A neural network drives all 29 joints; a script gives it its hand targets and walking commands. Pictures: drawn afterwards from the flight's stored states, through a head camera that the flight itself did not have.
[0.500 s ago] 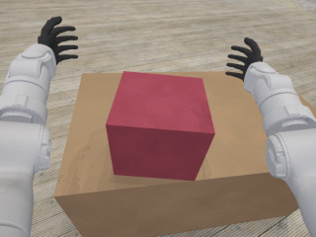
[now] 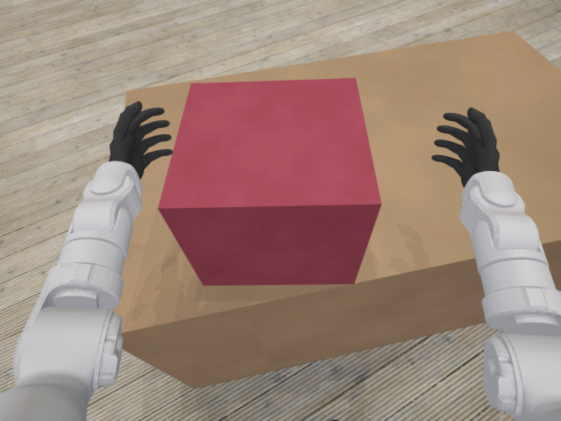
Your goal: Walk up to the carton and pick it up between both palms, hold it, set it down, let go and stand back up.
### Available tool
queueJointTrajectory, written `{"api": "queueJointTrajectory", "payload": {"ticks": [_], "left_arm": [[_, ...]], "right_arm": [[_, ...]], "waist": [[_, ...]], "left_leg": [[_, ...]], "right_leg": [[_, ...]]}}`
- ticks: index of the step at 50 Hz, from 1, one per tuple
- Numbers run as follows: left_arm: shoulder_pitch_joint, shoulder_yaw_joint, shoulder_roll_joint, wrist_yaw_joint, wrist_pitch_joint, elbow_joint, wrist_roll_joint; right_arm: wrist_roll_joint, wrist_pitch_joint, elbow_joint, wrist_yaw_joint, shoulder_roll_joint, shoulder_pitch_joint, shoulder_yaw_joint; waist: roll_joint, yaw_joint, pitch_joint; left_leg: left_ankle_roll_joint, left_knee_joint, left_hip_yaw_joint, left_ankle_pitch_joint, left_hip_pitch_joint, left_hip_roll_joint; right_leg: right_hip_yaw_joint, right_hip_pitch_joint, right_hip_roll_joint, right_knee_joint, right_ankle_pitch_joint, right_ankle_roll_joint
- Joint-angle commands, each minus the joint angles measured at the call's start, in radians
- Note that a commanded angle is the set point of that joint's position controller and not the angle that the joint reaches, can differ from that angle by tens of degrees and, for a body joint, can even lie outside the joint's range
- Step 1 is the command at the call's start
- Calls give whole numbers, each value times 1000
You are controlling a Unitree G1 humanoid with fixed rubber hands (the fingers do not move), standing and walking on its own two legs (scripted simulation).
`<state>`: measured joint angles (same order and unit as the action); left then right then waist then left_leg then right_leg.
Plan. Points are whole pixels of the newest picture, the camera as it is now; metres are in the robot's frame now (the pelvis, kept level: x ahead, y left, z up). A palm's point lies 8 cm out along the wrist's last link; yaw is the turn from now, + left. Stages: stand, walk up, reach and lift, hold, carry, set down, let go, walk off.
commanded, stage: set down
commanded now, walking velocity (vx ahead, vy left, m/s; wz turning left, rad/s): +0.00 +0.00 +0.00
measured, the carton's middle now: (275, 187) +0.49 +0.03 +0.00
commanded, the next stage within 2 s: none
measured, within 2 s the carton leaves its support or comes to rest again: neither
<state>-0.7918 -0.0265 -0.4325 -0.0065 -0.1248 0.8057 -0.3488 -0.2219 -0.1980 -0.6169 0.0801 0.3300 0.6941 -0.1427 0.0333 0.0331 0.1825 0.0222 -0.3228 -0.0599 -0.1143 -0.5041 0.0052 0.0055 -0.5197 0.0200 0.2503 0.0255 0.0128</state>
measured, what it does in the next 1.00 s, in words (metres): stands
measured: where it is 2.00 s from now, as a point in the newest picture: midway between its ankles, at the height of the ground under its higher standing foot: outside the picture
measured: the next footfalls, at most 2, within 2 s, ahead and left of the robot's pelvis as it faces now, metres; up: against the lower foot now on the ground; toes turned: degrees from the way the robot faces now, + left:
none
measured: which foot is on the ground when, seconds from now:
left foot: down 0.00-1.00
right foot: down 0.00-1.00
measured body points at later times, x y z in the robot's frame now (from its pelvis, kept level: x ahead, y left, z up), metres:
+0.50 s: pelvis +0.03 -0.01 +0.00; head +0.05 +0.02 +0.45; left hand +0.30 +0.26 +0.01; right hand +0.32 -0.21 +0.03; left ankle +0.01 +0.11 -0.74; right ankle +0.04 -0.11 -0.74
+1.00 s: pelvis +0.03 +0.02 +0.00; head +0.03 +0.02 +0.45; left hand +0.23 +0.27 -0.03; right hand +0.24 -0.22 -0.03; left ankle +0.01 +0.11 -0.74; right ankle +0.04 -0.11 -0.74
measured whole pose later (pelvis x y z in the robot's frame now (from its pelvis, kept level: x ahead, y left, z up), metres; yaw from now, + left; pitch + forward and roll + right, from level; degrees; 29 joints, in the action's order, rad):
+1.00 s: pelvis +0.03 +0.02 +0.00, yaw +0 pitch -1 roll -2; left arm 0.18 0.12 -0.35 -0.04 0.44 0.62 -0.37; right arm -0.23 0.31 -0.49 0.01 0.20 -0.22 -0.03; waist 0.03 -0.02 0.02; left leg 0.02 -0.47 -0.06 -0.30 -0.16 0.02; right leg 0.01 -0.17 0.03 0.37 0.19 0.00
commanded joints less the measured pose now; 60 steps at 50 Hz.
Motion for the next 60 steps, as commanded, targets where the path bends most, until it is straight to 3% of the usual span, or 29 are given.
{"api": "queueJointTrajectory", "payload": {"ticks": [1, 2, 3, 5, 8, 11, 14, 16, 19, 23, 26, 31, 32, 33, 36, 42, 46, 49, 52, 54, 60], "left_arm": [[-77, -212, -221, -76, -36, -365, 80], [-11, -214, -208, -93, -52, -357, 92], [44, -210, -182, -115, -68, -354, 95], [175, -208, -163, -155, -86, -328, 112], [252, -180, -137, -181, -74, -331, 117], [251, -154, -147, -161, 8, -451, 94], [237, -115, -164, -118, 149, -601, 61], [246, -83, -175, -88, 253, -630, 35], [333, -84, -200, -52, 381, -643, 12], [445, -48, -199, -33, 478, -555, -7], [540, -43, -165, -46, 476, -448, 8], [668, -35, -125, -80, 436, -307, 27], [692, -30, -121, -87, 436, -308, 23], [711, -29, -122, -88, 447, -318, 26], [728, -8, -120, -81, 506, -367, 18], [776, 57, -84, -42, 620, -366, -19], [817, 99, -67, -26, 621, -337, -25], [823, 98, -64, -14, 601, -355, -3], [829, 106, -73, -2, 590, -383, 11], [865, 102, -62, 3, 584, -382, 37], [930, 71, -22, 5, 530, -373, 104]], "right_arm": [[-92, 1, 379, 41, 82, 168, 87], [-97, 0, 366, 52, 81, 114, 92], [-103, -3, 346, 62, 65, 47, 104], [-100, -3, 316, 86, 46, -84, 106], [-81, 19, 315, 106, 23, -194, 89], [-70, 69, 426, 106, 21, -230, 55], [-67, 139, 517, 77, 17, -265, 28], [-55, 188, 576, 58, 21, -293, 31], [-58, 262, 623, 32, 12, -372, 52], [-49, 321, 550, 13, -1, -479, 39], [-60, 340, 421, 11, -23, -557, 68], [-67, 376, 232, 12, -16, -616, 97], [-69, 390, 232, 13, -13, -632, 103], [-71, 410, 235, 12, -14, -634, 98], [-57, 478, 312, 3, 9, -638, 75], [-13, 562, 394, -50, -1, -661, 78], [-2, 564, 302, -84, -5, -719, 79], [2, 551, 235, -97, -7, -717, 68], [-4, 555, 186, -97, 4, -722, 42], [-11, 560, 147, -99, -1, -757, 45], [-14, 572, 54, -101, 12, -783, 49]], "waist": [[-127, -53, 634], [-164, -33, 530], [-159, -14, 414], [-125, 17, 227], [-57, 34, 16], [3, 30, 22], [99, 17, 113], [128, 6, 161], [112, -33, 222], [103, -38, 248], [88, -43, 183], [56, -27, 46], [35, -23, 28], [63, -28, 22], [46, -30, 6], [-15, -53, -40], [3, -62, -80], [46, -66, -79], [49, -50, -61], [81, -56, -58], [70, -65, -61]], "left_leg": [[49, 36, 49, 373, 147, -19], [58, 49, 63, 362, 154, -14], [57, 57, 71, 336, 167, -14], [47, 65, 81, 290, 214, -1], [13, 65, 81, 211, 234, 7], [-22, 37, 66, 203, 290, 2], [-57, 9, 42, 251, 343, -2], [-68, -12, 42, 274, 354, 1], [-61, -24, 32, 242, 322, 4], [-52, -32, 29, 183, 235, 16], [-46, -35, 30, 146, 183, 20], [-67, -47, 56, 183, 223, 33], [-73, -46, 56, 184, 224, 35], [-79, -44, 59, 196, 239, 37], [-99, -49, 64, 240, 292, 42], [-108, -41, 75, 130, 292, 51], [-106, -25, 60, 7, 231, 52], [-105, -22, 52, -15, 234, 50], [-108, -38, 43, 44, 265, 45], [-117, -43, 51, 77, 268, 44], [-112, -43, 50, 174, 281, 39]], "right_leg": [[83, 883, -30, 102, -608, 6], [90, 871, -35, 90, -629, 10], [99, 841, -46, 69, -614, 14], [113, 766, -61, 17, -534, 25], [98, 664, -54, -56, -331, 50], [67, 601, -37, -52, -234, 63], [40, 585, -15, -45, -183, 64], [21, 566, -2, -12, -174, 61], [18, 589, 1, 19, -130, 51], [26, 615, -11, 66, -121, 43], [41, 600, -23, 64, -114, 41], [58, 564, -29, 44, -115, 54], [58, 564, -22, 36, -104, 56], [60, 558, -21, 38, -97, 60], [50, 550, 3, 41, -94, 69], [40, 498, 19, 77, -8, 62], [37, 459, 16, 99, 54, 66], [42, 431, 7, 106, 82, 65], [37, 415, 13, 117, 34, 62], [49, 415, 9, 115, 41, 66], [59, 448, 8, 98, -3, 61]]}}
